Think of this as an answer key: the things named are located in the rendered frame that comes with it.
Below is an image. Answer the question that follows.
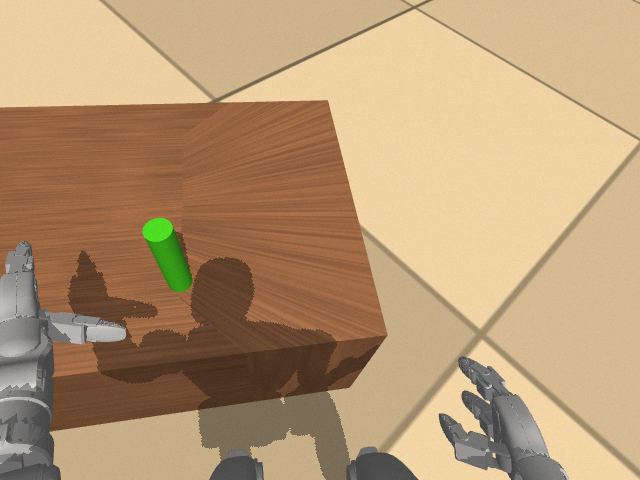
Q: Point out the right robot arm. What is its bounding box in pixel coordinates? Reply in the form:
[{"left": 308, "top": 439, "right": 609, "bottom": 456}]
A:
[{"left": 511, "top": 456, "right": 569, "bottom": 480}]

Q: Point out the right robot hand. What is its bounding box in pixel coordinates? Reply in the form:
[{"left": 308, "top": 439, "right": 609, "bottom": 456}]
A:
[{"left": 439, "top": 356, "right": 550, "bottom": 479}]

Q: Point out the left robot hand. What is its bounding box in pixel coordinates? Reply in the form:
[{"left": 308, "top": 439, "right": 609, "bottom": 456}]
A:
[{"left": 0, "top": 241, "right": 126, "bottom": 344}]

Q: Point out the left robot arm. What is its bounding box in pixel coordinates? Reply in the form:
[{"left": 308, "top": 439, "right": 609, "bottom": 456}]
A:
[{"left": 0, "top": 317, "right": 61, "bottom": 480}]

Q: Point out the can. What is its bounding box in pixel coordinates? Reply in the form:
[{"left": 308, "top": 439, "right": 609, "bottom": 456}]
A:
[{"left": 143, "top": 218, "right": 193, "bottom": 292}]

